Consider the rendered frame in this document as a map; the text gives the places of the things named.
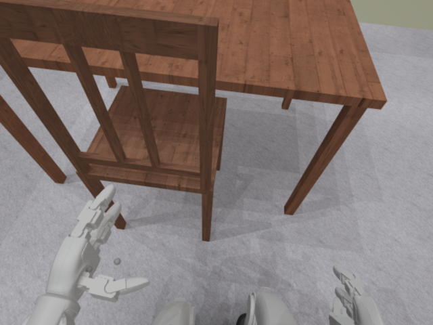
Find left robot hand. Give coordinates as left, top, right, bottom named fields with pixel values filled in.
left=45, top=184, right=150, bottom=303

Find chair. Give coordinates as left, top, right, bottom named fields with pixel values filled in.
left=0, top=0, right=227, bottom=242

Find table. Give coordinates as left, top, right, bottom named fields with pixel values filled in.
left=0, top=0, right=387, bottom=215

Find robot thigh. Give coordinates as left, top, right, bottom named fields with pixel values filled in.
left=151, top=301, right=196, bottom=325
left=246, top=292, right=297, bottom=325

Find right robot hand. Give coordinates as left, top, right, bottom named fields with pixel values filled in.
left=329, top=265, right=384, bottom=325

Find robot right thigh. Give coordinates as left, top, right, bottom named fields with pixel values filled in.
left=246, top=292, right=297, bottom=325

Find left robot forearm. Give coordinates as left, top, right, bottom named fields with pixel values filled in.
left=21, top=293, right=81, bottom=325

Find robot left thigh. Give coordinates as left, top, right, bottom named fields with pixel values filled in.
left=151, top=301, right=196, bottom=325

